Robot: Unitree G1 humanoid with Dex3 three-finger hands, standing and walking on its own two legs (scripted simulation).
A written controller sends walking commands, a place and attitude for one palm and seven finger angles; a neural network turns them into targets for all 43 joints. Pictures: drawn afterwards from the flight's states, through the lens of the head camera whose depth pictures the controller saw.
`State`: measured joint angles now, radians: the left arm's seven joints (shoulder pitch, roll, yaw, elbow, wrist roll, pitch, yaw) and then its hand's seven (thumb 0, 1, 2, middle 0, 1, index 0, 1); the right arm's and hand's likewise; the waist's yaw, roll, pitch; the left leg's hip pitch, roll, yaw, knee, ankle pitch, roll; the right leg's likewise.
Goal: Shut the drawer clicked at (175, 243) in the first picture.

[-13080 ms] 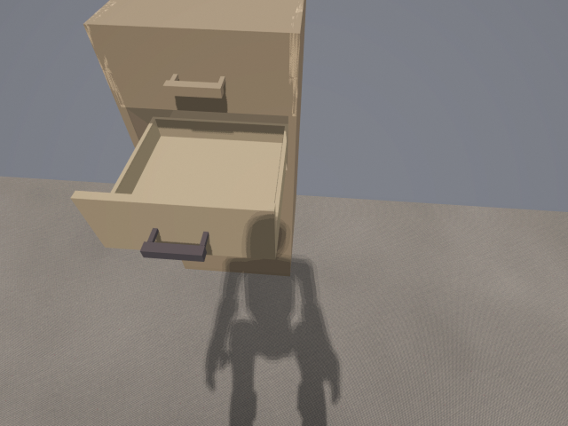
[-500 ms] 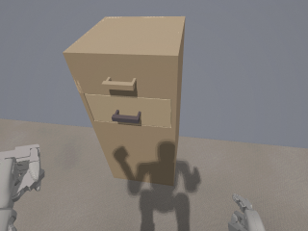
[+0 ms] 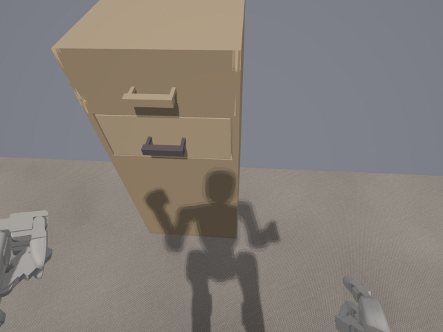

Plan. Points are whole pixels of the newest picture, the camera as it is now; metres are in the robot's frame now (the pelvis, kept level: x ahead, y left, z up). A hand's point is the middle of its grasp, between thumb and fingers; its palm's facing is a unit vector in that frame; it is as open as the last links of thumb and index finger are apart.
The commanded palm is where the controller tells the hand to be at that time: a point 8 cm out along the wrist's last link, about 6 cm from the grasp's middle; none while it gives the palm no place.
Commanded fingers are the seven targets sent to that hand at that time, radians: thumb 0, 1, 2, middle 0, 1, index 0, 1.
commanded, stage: step back with the hand held close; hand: left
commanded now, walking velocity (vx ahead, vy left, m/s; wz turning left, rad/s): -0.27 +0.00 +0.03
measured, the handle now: (164, 145) +0.62 +0.21 -0.09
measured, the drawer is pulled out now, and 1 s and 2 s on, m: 0.00 0.00 0.00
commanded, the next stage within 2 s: stop stepping back and stand still in 1.08 s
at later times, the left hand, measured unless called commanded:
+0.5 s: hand out of the picture +0.12 +0.25 +0.16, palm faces +0.36 -0.79 -0.51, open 3.3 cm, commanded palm +0.06 +0.29 +0.17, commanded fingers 0.00 0.90 0.90 -1.40 -1.60 -1.40 -1.60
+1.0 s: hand out of the picture +0.08 +0.26 +0.17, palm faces +0.35 -0.81 -0.48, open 3.3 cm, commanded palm +0.02 +0.30 +0.17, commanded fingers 0.00 0.90 0.90 -1.40 -1.60 -1.40 -1.60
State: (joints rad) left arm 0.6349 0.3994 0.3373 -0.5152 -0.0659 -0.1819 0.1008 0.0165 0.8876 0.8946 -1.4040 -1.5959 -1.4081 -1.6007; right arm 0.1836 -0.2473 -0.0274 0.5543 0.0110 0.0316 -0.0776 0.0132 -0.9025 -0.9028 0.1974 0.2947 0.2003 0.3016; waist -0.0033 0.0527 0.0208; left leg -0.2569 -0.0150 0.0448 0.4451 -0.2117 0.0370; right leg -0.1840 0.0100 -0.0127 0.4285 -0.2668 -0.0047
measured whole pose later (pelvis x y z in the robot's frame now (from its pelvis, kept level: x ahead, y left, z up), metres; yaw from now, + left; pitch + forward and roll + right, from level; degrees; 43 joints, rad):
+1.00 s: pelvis -0.11 +0.01 -0.01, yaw +1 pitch +7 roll -4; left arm 0.66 0.47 0.44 -0.64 -0.06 -0.31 0.14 0.02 0.89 0.89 -1.41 -1.60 -1.41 -1.60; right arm 0.21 -0.17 -0.01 0.62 -0.04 -0.11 -0.05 0.01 -0.90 -0.90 0.20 0.30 0.20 0.30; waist 0.00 -0.01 -0.06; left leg -0.53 0.01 -0.01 0.40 0.01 0.05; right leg -0.17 0.09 0.01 0.56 -0.46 -0.01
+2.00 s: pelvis -0.20 +0.04 +0.00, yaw -2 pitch +1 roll +0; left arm 0.67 0.43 0.37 -0.65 -0.04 -0.19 0.14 0.02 0.89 0.90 -1.41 -1.60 -1.41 -1.60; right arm 0.20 -0.14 0.04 0.57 -0.02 -0.13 -0.05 0.01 -0.90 -0.90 0.20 0.30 0.20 0.30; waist -0.02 -0.03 0.03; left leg -0.33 -0.01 0.04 0.44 -0.14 0.03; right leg -0.22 0.02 -0.04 0.49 -0.36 -0.02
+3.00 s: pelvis -0.19 +0.04 +0.00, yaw -1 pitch -2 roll +0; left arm 0.32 0.11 0.00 1.16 0.00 0.00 0.03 0.01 0.91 0.89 -0.24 -0.34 -0.24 -0.35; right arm 0.30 -0.10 0.00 1.14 -0.02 0.02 -0.04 0.00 -0.91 -0.90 0.20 0.29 0.20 0.30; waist 0.00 0.02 0.05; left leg -0.24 -0.01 0.01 0.43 -0.16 0.02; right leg -0.13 0.01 -0.07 0.44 -0.28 -0.03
